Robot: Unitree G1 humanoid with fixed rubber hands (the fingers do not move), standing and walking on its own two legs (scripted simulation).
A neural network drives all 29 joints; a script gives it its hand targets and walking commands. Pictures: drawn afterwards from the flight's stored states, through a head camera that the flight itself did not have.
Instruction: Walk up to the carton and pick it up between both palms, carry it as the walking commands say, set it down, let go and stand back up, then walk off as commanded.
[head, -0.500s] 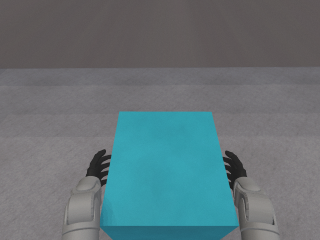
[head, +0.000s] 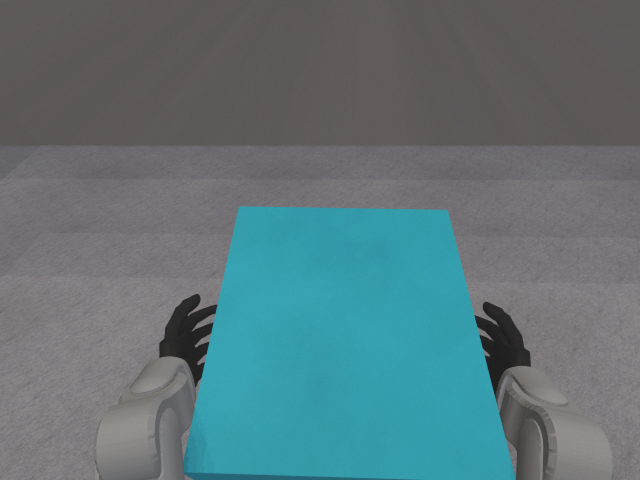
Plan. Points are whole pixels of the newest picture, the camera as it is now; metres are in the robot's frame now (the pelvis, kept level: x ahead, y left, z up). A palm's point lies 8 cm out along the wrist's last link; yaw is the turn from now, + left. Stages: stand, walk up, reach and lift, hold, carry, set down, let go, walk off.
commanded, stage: carry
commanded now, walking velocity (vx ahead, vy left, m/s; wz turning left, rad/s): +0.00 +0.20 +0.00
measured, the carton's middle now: (339, 361) +0.29 +0.00 +0.03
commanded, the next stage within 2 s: none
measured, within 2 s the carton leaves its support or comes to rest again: neither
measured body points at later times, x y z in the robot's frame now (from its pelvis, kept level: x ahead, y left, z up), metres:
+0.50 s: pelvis -0.04 +0.09 +0.00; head -0.07 +0.07 +0.45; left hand +0.20 +0.26 +0.09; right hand +0.19 -0.10 +0.08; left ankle -0.02 +0.19 -0.68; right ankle -0.04 -0.01 -0.72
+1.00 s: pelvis -0.08 +0.21 +0.00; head -0.09 +0.21 +0.45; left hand +0.16 +0.39 +0.09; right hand +0.15 +0.03 +0.08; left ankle -0.04 +0.30 -0.72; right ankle -0.10 +0.13 -0.73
